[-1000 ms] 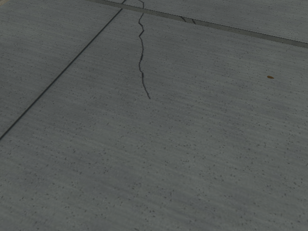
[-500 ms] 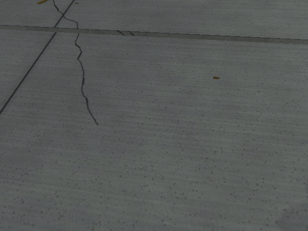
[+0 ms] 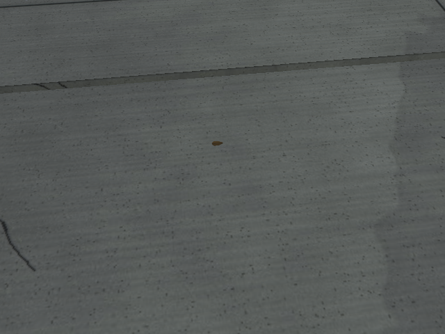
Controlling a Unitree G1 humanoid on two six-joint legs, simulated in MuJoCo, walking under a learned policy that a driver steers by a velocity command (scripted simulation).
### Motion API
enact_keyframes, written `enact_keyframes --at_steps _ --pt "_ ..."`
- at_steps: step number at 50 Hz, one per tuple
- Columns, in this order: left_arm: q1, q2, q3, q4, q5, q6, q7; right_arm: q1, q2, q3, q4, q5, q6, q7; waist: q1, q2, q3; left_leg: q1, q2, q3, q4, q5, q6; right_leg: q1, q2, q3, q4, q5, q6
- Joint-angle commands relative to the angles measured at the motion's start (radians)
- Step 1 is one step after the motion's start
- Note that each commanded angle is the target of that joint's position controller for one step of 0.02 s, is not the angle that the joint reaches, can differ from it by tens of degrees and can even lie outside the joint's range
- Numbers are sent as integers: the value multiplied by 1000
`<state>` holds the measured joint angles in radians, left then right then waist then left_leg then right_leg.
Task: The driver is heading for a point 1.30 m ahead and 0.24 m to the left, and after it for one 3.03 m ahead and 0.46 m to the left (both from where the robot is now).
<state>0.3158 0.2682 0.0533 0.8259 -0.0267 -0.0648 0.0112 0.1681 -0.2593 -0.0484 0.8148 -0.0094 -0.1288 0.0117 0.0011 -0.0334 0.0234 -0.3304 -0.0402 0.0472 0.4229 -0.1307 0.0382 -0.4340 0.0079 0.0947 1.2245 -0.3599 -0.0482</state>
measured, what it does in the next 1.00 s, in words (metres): walks ahead, turning left: right foot, then left foot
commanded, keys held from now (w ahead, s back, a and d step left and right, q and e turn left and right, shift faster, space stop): w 0.30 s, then w+q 0.70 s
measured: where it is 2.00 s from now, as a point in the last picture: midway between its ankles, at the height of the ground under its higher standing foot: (177, 186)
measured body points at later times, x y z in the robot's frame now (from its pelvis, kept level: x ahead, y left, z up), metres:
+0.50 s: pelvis +0.26 -0.08 +0.00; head +0.29 -0.09 +0.45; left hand +0.39 +0.18 -0.09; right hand +0.33 -0.35 -0.13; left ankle +0.21 +0.09 -0.64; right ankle +0.30 -0.16 -0.74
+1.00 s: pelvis +0.53 -0.01 -0.02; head +0.56 +0.01 +0.43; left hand +0.51 +0.28 -0.14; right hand +0.76 -0.21 -0.11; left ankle +0.58 +0.07 -0.74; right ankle +0.40 -0.18 -0.63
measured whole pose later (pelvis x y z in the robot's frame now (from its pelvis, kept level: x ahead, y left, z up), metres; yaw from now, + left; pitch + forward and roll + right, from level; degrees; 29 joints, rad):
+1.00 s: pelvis +0.53 -0.01 -0.02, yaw +17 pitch +2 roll +0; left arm 0.28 0.27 0.05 0.83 -0.03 -0.10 0.01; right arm 0.14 -0.28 -0.08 0.72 0.02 -0.05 0.04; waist 0.01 0.00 0.06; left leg -0.44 -0.08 0.05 0.61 -0.20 0.12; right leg -0.28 -0.04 -0.01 1.23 -0.44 0.00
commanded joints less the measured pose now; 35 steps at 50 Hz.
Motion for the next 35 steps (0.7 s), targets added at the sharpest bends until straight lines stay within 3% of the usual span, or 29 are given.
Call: enact_keyframes --at_steps 1,5,9,12,14,16,17,18,19,20,21,22,23,24,26,28,31,35 --pt "36 27 8 -69 0 -6 -5 52 -75 -17 -9 0 -11 9 9 99 -45 167 271 -301 -265 21 195 -176 -108 25 -42 44 -4" --pt "-86 13 -10 -124 24 -10 -9 83 -139 -34 20 15 -11 7 -1 76 -12 154 277 -207 -315 119 219 -222 -145 -18 -278 175 18" --pt "-221 17 -20 -157 15 -24 -24 129 -171 -36 40 29 8 2 -48 92 4 146 236 -105 -296 132 173 -141 -108 -80 -520 345 27" --pt "-301 41 -16 -193 5 -26 -35 187 -185 -35 67 39 22 4 -71 109 17 216 273 -120 -265 87 153 -128 -91 -89 -608 332 15" --pt "-314 61 -9 -209 5 -29 -42 194 -196 -37 77 42 34 3 -58 117 20 263 301 -131 -224 88 135 -101 -75 -99 -657 275 -11" --pt "-195 99 16 -179 13 -32 -40 183 -193 -31 80 43 47 0 21 110 -36 247 270 -104 -68 273 101 103 -27 -137 -722 250 -42" --pt "-30 155 45 -135 17 -33 -30 184 -159 -17 75 34 48 -1 96 77 -132 165 211 -59 145 323 68 332 -50 -104 -729 252 -74" --pt "156 256 72 -112 30 -27 -15 187 -87 12 37 0 41 -2 150 -111 -287 -59 130 1 518 -6 19 614 -299 180 -738 274 -141" --pt "174 287 72 -108 38 -23 -23 287 -14 30 32 29 20 0 94 -319 -374 -368 1 -87 781 -450 -5 793 -451 593 -898 85 -265" --pt "145 185 49 -110 31 -31 -28 226 -135 -1 46 57 12 -1 115 -152 -268 -457 50 -181 887 -410 6 697 -422 543 -927 29 -229" --pt "72 139 33 -119 23 -37 -31 164 -158 -12 26 65 11 -1 89 -113 -168 -474 91 -176 874 -303 20 580 -387 377 -935 90 -187" --pt "-6 104 22 -126 23 -41 -36 140 -139 -13 30 54 20 -8 52 -50 -123 -425 134 -163 832 -215 10 471 -338 262 -963 169 -162" --pt "-56 77 17 -126 25 -46 -39 133 -127 -19 30 41 33 -12 25 -57 -77 -392 159 -161 778 -153 3 393 -297 168 -1001 218 -145" --pt "-78 64 16 -118 32 -54 -40 150 -110 -20 35 41 48 -10 1 -76 -66 -337 175 -164 759 -109 -2 340 -274 102 -1031 267 -132" --pt "-75 65 22 -94 41 -68 -36 160 -74 -19 37 45 69 -6 -18 -54 -49 -322 169 -165 750 -54 -10 307 -258 6 -1059 408 -134" --pt "-52 79 30 -69 46 -71 -25 127 -63 -22 20 43 78 -7 -17 -30 -25 -375 162 -184 706 9 -17 320 -259 -62 -1072 489 -136" --pt "-32 91 35 -43 46 -65 -8 52 -53 -22 -12 36 78 0 -3 -22 8 -423 147 -184 555 130 -24 349 -254 -142 -1090 489 -125" --pt "5 122 42 -16 37 -53 8 -85 -30 -9 -67 26 75 25 46 -4 57 -416 141 -99 357 230 -9 395 -264 -228 -1105 481 -105"
Keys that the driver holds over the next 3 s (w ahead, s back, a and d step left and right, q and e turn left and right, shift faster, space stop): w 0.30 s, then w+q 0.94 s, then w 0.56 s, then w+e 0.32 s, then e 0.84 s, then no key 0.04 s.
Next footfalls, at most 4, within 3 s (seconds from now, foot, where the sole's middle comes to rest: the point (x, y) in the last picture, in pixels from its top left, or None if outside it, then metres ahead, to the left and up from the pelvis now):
0.34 right None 0.34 -0.17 -0.77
0.92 left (205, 285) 0.62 0.08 -0.77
1.40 right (226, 196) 0.96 0.02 -0.77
1.90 left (131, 175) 1.05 0.37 -0.77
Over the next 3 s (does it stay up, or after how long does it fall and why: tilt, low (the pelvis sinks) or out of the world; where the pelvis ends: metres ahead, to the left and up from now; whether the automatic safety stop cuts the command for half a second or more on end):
stays up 1.25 0.36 0.00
